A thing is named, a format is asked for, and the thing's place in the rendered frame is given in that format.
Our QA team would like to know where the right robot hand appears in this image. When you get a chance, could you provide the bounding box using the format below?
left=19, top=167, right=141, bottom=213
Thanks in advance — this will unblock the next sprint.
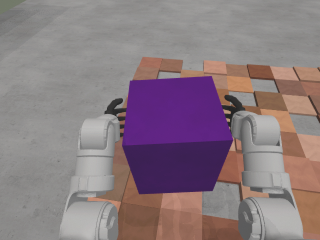
left=222, top=95, right=246, bottom=132

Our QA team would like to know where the robot right forearm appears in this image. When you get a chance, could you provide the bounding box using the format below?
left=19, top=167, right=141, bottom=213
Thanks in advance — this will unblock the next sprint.
left=231, top=110, right=303, bottom=236

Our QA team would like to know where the carton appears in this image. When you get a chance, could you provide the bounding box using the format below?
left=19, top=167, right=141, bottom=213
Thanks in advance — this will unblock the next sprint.
left=122, top=76, right=233, bottom=195

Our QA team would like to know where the left robot hand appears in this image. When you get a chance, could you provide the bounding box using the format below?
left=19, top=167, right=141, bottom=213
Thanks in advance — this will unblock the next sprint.
left=104, top=98, right=127, bottom=137

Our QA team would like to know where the robot left forearm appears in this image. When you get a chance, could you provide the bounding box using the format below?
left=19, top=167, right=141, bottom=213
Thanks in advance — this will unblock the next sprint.
left=59, top=114, right=120, bottom=239

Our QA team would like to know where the robot left upper arm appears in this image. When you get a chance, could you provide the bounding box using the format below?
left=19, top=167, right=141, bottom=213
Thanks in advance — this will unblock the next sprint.
left=59, top=200, right=119, bottom=240

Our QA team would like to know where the robot right upper arm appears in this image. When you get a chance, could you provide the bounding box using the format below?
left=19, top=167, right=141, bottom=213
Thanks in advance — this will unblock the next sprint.
left=238, top=197, right=317, bottom=240

